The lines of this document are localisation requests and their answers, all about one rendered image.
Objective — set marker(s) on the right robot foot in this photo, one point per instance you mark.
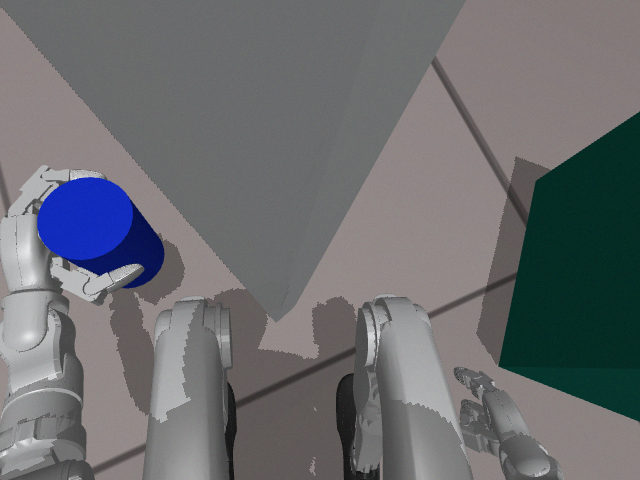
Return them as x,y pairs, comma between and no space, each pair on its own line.
346,417

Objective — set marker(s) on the left robot hand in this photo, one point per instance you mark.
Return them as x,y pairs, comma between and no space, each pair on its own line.
29,264

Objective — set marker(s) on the left robot arm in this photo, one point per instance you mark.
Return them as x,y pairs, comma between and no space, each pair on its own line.
41,436

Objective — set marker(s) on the right robot hand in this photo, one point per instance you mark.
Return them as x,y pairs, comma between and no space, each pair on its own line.
485,427

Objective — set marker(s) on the can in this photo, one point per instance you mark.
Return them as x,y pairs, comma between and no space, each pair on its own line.
92,223

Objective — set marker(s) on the right robot arm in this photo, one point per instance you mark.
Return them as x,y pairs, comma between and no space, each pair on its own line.
525,458

